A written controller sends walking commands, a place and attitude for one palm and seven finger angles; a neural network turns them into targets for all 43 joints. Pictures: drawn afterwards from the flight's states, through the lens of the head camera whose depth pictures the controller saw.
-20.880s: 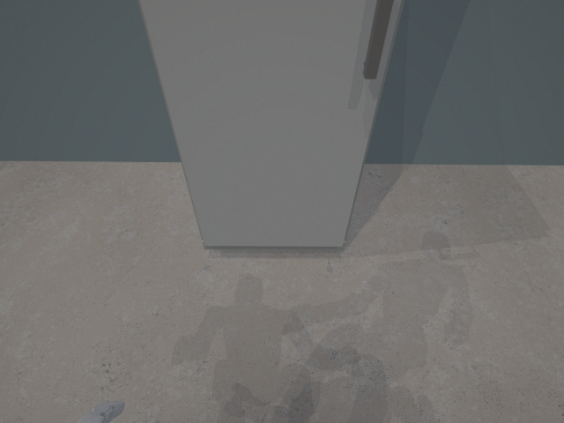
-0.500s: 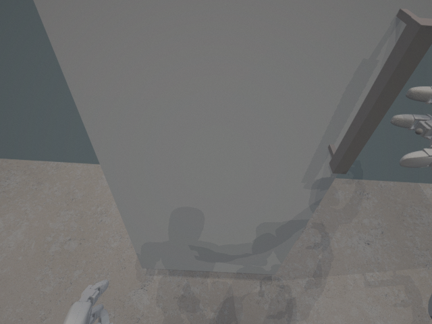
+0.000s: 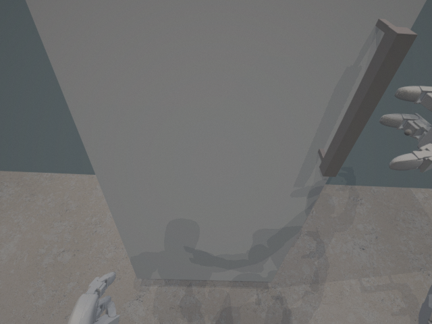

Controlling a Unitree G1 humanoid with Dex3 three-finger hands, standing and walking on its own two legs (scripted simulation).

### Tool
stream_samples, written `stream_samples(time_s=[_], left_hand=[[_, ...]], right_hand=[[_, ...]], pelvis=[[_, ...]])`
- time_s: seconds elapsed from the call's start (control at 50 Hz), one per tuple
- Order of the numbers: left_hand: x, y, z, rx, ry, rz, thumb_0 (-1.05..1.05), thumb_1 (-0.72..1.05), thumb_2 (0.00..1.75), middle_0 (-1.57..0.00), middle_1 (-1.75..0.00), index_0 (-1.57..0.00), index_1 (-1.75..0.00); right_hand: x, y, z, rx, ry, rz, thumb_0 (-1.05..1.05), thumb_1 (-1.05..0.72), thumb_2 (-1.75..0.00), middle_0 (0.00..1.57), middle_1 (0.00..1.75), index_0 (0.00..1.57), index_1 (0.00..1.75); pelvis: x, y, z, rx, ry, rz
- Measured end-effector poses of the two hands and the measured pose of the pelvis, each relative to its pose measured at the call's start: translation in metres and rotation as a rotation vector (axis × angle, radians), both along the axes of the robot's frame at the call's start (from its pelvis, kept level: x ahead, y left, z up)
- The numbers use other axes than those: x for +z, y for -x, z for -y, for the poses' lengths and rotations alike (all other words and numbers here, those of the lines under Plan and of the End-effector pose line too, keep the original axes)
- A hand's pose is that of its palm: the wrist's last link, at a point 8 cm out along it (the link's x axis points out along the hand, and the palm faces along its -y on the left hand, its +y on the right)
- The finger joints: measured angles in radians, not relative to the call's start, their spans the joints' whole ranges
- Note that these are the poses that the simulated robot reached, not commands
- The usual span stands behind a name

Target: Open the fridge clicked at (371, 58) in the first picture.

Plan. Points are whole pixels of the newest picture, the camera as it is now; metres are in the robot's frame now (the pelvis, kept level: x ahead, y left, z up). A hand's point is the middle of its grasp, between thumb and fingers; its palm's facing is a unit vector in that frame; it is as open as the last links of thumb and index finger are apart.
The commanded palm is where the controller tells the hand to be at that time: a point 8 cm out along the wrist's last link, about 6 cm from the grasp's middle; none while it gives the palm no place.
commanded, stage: move the hooked fingers beside the handle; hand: right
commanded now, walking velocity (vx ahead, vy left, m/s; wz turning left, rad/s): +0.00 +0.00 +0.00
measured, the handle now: (351, 108) +0.44 -0.20 +0.23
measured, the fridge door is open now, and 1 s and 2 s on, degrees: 0 0 0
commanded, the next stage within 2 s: feel for the door with the fingertips in 0.50 s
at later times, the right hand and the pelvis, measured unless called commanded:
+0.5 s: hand (396, 132) +0.38 -0.26 +0.23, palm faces +0.00 +1.00 -0.07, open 14.0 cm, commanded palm +0.36 -0.31 +0.24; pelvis -0.01 +0.01 +0.00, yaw +0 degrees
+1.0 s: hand (374, 131) +0.38 -0.22 +0.22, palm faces -0.02 +1.00 -0.06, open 14.0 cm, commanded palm +0.36 -0.27 +0.23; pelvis +0.00 +0.01 +0.00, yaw +0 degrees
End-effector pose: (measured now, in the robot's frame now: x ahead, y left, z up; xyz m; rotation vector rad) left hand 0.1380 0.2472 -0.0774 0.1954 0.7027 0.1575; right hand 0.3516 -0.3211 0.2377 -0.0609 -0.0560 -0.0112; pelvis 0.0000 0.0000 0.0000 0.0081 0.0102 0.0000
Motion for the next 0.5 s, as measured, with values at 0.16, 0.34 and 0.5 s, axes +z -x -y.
stream_samples(time_s=[0.16, 0.34, 0.5], left_hand=[[0.001, -0.009, 0.003, -0.023, 0.0, 0.015, 0.01, 0.91, 0.9, -0.2, -0.29, -0.2, -0.3], [-0.001, 0.005, -0.004, 0.005, -0.001, -0.004, 0.01, 0.91, 0.9, -0.2, -0.3, -0.2, -0.3], [-0.011, 0.032, -0.018, 0.04, -0.028, -0.095, 0.01, 0.91, 0.9, -0.2, -0.3, -0.2, -0.3]], right_hand=[[-0.009, 0.006, -0.011, 0.012, 0.011, -0.013, -0.01, 0.5, -0.3, 0.3, 1.2, 0.3, 1.2], [0.0, -0.005, -0.003, -0.028, -0.009, -0.044, -0.01, 0.5, -0.3, 0.31, 1.2, 0.31, 1.2], [-0.006, -0.008, -0.011, 0.015, 0.008, -0.015, -0.01, 0.5, -0.3, 0.3, 1.2, 0.3, 1.2]], pelvis=[[0.0, 0.005, -0.001, -0.01, 0.001, 0.005], [0.0, 0.007, -0.006, -0.007, 0.001, 0.003], [0.001, 0.006, -0.006, -0.004, 0.001, -0.002]])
